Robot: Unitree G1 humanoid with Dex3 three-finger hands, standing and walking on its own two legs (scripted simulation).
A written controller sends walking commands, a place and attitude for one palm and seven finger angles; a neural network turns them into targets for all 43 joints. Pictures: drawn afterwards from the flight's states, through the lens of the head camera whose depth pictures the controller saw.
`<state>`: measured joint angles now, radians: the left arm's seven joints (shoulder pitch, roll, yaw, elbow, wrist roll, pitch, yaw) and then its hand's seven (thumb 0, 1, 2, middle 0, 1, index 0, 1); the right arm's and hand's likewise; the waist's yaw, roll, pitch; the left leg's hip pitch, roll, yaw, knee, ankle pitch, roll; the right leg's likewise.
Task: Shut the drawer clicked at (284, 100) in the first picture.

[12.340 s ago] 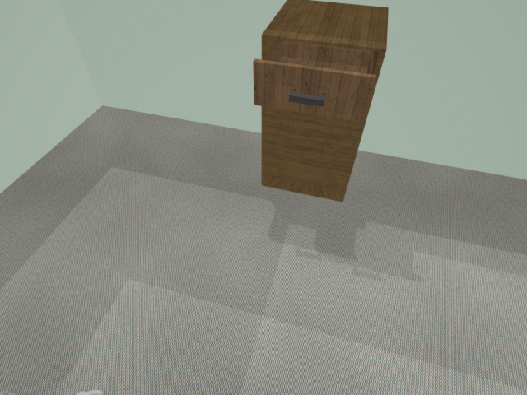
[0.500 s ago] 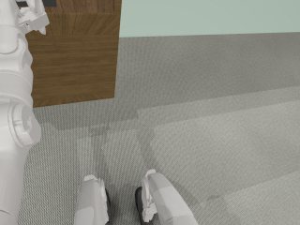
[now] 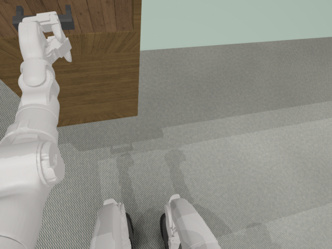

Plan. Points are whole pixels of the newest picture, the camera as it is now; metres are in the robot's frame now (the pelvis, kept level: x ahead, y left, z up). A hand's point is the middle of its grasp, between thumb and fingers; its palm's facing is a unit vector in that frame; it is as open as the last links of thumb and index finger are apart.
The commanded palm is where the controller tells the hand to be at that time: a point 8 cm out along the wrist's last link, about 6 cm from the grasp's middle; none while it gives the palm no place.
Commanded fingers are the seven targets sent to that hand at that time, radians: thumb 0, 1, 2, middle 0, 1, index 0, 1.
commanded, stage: pull the fist back off the drawer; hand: left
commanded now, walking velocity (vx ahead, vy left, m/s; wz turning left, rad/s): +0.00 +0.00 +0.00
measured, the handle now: (44, 16) +0.65 +0.20 +0.06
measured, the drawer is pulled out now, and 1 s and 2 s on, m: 0.00 0.00 0.00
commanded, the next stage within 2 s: draw the hand back to the body in 0.08 s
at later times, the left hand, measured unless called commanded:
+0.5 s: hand (40, 64) +0.47 +0.17 +0.12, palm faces +0.14 -0.99 -0.04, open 3.3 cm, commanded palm +0.42 +0.22 +0.13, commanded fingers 0.00 0.90 0.90 -1.40 -1.60 -1.40 -1.60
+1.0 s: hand out of the picture +0.32 +0.21 +0.21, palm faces +0.29 -0.92 -0.25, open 3.3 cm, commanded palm +0.26 +0.25 +0.23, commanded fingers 0.00 0.90 0.90 -1.40 -1.60 -1.40 -1.60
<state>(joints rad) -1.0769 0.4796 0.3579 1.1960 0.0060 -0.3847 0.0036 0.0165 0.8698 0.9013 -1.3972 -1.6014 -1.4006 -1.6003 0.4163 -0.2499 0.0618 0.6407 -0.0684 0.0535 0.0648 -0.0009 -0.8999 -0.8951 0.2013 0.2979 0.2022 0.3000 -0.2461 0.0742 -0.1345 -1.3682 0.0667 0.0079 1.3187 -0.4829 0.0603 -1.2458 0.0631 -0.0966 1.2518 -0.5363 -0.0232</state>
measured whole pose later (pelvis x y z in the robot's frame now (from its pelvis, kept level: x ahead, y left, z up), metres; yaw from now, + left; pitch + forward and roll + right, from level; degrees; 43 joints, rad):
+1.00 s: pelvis +0.05 -0.01 +0.13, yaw +4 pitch +1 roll -1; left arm 0.09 0.30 0.10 0.05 -0.09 -0.05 0.09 0.01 0.90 0.90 -1.40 -1.60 -1.40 -1.60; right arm 0.15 -0.23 0.06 0.54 0.04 0.07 -0.09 0.01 -0.90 -0.90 0.20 0.30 0.20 0.30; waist 0.02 0.05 -0.03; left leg -0.29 0.00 0.05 0.54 -0.27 0.03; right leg -0.19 0.03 -0.03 0.50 -0.32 -0.03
